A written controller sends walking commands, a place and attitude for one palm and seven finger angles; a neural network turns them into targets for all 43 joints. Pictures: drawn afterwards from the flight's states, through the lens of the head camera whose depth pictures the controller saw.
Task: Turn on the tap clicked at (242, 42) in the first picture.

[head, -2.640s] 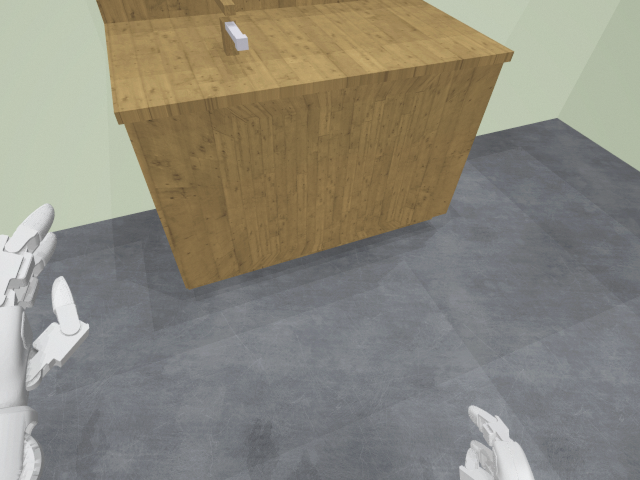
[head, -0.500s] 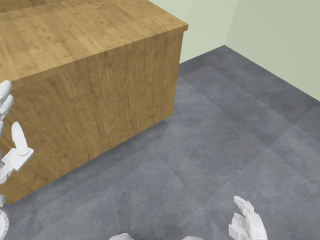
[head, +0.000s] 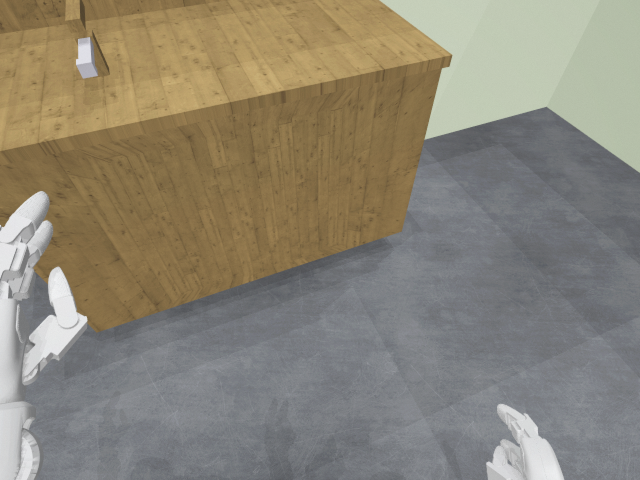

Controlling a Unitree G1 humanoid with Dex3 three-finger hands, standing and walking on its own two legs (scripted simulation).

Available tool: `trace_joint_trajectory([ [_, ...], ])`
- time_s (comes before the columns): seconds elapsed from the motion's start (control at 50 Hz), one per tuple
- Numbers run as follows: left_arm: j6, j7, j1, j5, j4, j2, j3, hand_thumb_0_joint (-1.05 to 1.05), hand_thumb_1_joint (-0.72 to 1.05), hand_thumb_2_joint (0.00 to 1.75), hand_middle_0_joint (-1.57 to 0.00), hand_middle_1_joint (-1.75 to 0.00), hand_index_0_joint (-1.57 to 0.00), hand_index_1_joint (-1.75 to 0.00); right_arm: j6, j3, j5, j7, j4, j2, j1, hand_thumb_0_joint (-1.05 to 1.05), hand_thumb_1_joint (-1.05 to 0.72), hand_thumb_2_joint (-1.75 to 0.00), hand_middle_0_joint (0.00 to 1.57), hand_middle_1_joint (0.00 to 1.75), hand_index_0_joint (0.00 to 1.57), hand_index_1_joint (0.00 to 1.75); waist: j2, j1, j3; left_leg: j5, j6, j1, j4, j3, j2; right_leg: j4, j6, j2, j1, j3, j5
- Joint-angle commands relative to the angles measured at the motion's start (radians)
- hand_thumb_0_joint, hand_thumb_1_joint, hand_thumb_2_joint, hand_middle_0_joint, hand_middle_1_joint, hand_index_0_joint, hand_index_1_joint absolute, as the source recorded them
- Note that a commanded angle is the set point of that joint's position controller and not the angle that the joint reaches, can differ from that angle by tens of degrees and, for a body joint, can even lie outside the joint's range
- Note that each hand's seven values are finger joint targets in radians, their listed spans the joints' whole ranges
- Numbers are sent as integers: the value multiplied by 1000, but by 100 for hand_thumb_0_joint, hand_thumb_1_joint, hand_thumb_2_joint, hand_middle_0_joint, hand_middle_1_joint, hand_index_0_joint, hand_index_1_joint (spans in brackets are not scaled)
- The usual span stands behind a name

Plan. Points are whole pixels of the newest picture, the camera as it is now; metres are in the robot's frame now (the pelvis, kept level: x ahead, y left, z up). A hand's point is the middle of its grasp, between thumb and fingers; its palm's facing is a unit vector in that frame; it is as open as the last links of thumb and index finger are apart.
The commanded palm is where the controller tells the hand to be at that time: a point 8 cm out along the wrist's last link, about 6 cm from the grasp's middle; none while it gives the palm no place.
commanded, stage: take the last steps up to it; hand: left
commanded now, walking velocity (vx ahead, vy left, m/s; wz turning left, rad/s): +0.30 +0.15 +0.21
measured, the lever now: (87, 67) +0.80 +0.50 +0.10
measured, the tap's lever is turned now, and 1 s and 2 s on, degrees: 0 0 0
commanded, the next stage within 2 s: none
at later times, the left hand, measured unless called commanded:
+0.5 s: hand (16, 380) +0.17 +0.25 +0.16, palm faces +0.48 -0.75 -0.45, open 7.4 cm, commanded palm +0.11 +0.29 +0.18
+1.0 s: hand out of the picture +0.26 +0.32 +0.17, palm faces +0.50 -0.78 -0.37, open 7.4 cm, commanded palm +0.19 +0.35 +0.18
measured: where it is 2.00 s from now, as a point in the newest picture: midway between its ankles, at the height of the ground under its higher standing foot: (302, 451)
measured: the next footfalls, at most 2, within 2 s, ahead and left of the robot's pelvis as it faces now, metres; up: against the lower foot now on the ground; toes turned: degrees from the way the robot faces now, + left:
left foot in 0.10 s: +0.00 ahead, +0.13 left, +0.00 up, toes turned +8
right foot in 0.46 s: +0.05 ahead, -0.10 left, +0.00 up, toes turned -5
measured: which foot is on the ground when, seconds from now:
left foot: up 0.00-0.08, down 0.10-0.46, up 0.48-0.86, down 0.88-1.00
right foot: down 0.00-0.10, up 0.12-0.44, down 0.46-0.88, up 0.90-1.00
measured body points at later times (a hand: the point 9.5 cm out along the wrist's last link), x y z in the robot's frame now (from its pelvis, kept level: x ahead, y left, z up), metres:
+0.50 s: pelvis -0.02 +0.00 -0.01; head -0.03 -0.02 +0.44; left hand +0.14 +0.29 +0.19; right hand +0.14 -0.19 -0.13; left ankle -0.04 +0.12 -0.73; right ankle +0.01 -0.09 -0.74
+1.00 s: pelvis +0.05 +0.06 -0.01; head +0.06 +0.08 +0.44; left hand +0.22 +0.36 +0.19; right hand +0.23 -0.16 -0.09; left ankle +0.06 +0.17 -0.74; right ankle +0.02 -0.06 -0.67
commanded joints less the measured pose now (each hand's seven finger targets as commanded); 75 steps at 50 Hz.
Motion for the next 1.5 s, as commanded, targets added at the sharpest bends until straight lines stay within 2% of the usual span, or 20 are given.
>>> trace_joint_trajectory([
  [0.0, -85, 43, 19, -11, -296, 223, 207, 0, 90, 90, -20, -30, -20, -30, -45, -23, -5, 8, -187, -36, -70, 0, -90, -90, 20, 30, 20, 30, -133, 39, -243, 21, 19, -25, -201, 37, -10, -93, -99, -245, 269, 237, 442],
  [0.04, -84, 44, 31, -21, -305, 202, 193, 0, 90, 90, -20, -30, -20, -30, -43, -35, 5, 7, -185, -43, -32, 0, -90, -90, 20, 30, 20, 30, -64, 2, -261, 110, 37, 131, -380, 31, -8, -1, -53, -206, 183, 208, 205],
  [0.08, -106, 42, 8, -25, -345, 180, 170, 0, 90, 90, -20, -30, -20, -30, -55, -42, 8, 4, -198, -81, -43, 0, -90, -90, 20, 30, 20, 30, 342, -7, -204, 370, 167, 360, -486, -295, 242, 361, 51, 26, -207, 41, -169],
  [0.12, -123, 30, 29, 8, -256, 224, 183, 0, 90, 90, -20, -30, -20, -30, -75, -33, 5, 18, -152, -69, -33, 0, -90, -90, 20, 30, 20, 30, 332, -1, -149, 470, 273, 331, -493, -473, 366, 608, 38, 32, -408, 121, -342],
  [0.24, -111, -9, -106, 14, -209, 154, 92, 0, 90, 90, -20, -30, -20, -30, -103, -36, 25, 26, -105, -69, -38, 0, -90, -90, 20, 30, 20, 30, 242, 11, -36, 194, 212, 118, -539, -171, 195, 475, 69, 34, -279, 52, -102],
  [0.4, -84, -4, -140, 14, -102, 174, 111, 0, 90, 90, -20, -30, -20, -30, -92, -9, 1, -2, -92, -57, -71, 0, -90, -90, 20, 30, 20, 30, 148, 27, -87, -114, 158, -32, -427, -164, 176, -55, 57, 78, 134, 8, -99],
  [0.42, -80, -2, -141, 20, -99, 185, 115, 0, 90, 90, -20, -30, -20, -30, -86, -11, -1, -2, -88, -50, -68, 0, -90, -90, 20, 30, 20, 30, 50, 26, -108, -122, 132, -91, -286, -119, 131, -128, 29, 17, 210, 100, -120],
  [0.46, -76, -4, -163, 12, -109, 233, 139, 0, 90, 90, -20, -30, -20, -30, -76, -15, 0, 9, -116, -38, -116, 0, -90, -90, 20, 30, 20, 30, -294, 39, -77, -118, 47, -369, 280, -44, -29, -369, -150, -364, 246, 733, -356],
  [0.54, -115, -13, -111, 2, -143, 240, 176, 0, 90, 90, -20, -30, -20, -30, -56, -20, 3, 22, -78, -50, -93, 0, -90, -90, 20, 30, 20, 30, -41, 14, -75, 104, 6, -309, 416, -117, 58, -335, -139, -278, 92, 466, -241],
  [0.62, -136, -2, -39, 2, -152, 226, 190, 0, 90, 90, -20, -30, -20, -30, -47, -17, 0, 21, -90, -43, -91, 0, -90, -90, 20, 30, 20, 30, -83, 8, -112, 159, 4, -231, 178, -29, 65, -285, -109, -210, 132, 227, 74],
  [0.82, -117, 33, -78, -1, -225, 184, 153, 0, 90, 90, -20, -30, -20, -30, -66, -52, 5, -4, -142, -60, -30, 0, -90, -90, 20, 30, 20, 30, -50, 7, -140, 203, 32, 168, -341, 102, 14, -84, -60, -121, 63, 163, -61],
  [0.84, -122, 30, -99, -1, -245, 173, 134, 0, 90, 90, -20, -30, -20, -30, -70, -62, 12, -13, -146, -79, -17, 0, -90, -90, 20, 30, 20, 30, 96, -9, -151, 200, 54, 263, -396, 24, 61, 81, -26, -77, -8, 120, -50],
  [0.88, -144, 30, -131, 14, -285, 184, 128, 0, 90, 90, -20, -30, -20, -30, -74, -57, 15, -1, -165, -88, -36, 0, -90, -90, 20, 30, 20, 30, 379, -1, -148, 451, 214, 413, -502, -435, 357, 537, 32, 79, -334, 63, -372],
  [0.96, -140, 12, -139, 18, -304, 201, 137, 0, 90, 90, -20, -30, -20, -30, -95, -43, 14, 18, -120, -61, -51, 0, -90, -90, 20, 30, 20, 30, 271, -1, -95, 353, 245, 303, -501, -311, 329, 641, 39, 1, -432, 133, -208],
  [1.22, -82, -3, -29, -6, -146, 180, 168, 0, 90, 90, -20, -30, -20, -30, -72, -14, 9, 9, -114, -43, -69, 0, -90, -90, 20, 30, 20, 30, 156, 14, -176, 486, 133, 222, -299, -12, 231, -46, 35, 124, 30, -46, 9],
  [1.26, -75, -3, -67, 8, -137, 200, 158, 0, 90, 90, -20, -30, -20, -30, -60, -13, 17, 12, -114, -25, -71, 0, -90, -90, 20, 30, 20, 30, -77, 15, -231, 302, 90, -17, 81, 68, 127, -135, -52, -73, 281, 231, 92],
  [1.28, -75, 0, -68, 8, -129, 235, 186, 0, 90, 90, -20, -30, -20, -30, -59, -11, 15, 16, -136, -17, -99, 0, -90, -90, 20, 30, 20, 30, -283, 26, -214, -87, 42, -289, 338, 52, -10, -202, -172, -285, 383, 632, 243],
  [1.3, -81, 4, -86, -2, -153, 249, 203, 0, 90, 90, -20, -30, -20, -30, -60, -11, 7, 17, -132, -32, -108, 0, -90, -90, 20, 30, 20, 30, -229, 29, -180, -109, 28, -350, 480, -79, 17, -233, -198, -358, 341, 678, 251],
  [1.38, -121, 3, -21, 0, -230, 236, 203, 0, 90, 90, -20, -30, -20, -30, -37, -16, 8, 30, -103, -38, -117, 0, -90, -90, 20, 30, 20, 30, -13, 13, -150, 86, 0, -351, 509, -106, 78, -210, -153, -253, 229, 378, 286],
  [1.48, -141, 17, 34, -11, -277, 246, 234, 0, 90, 90, -20, -30, -20, -30, -29, -26, 1, 24, -126, -37, -94, 0, -90, -90, 20, 30, 20, 30, -15, 12, -147, 179, 1, -246, 157, -19, 86, -212, -134, -192, 177, 199, 406],
])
